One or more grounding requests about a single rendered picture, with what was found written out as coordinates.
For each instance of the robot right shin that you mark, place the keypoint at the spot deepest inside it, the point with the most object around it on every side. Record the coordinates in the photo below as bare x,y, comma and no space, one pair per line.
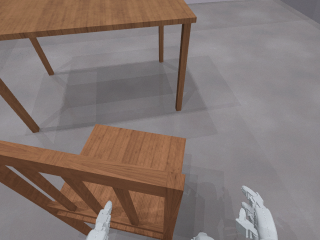
202,234

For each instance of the right robot hand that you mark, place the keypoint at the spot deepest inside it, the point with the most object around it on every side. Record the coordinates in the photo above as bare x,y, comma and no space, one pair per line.
261,224

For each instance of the table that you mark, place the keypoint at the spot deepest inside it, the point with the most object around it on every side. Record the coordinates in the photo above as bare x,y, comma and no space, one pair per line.
22,19

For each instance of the chair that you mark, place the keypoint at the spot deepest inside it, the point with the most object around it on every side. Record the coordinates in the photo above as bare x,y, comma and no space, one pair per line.
139,172

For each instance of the left robot hand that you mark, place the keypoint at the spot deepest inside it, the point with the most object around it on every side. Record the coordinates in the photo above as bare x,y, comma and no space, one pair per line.
102,225

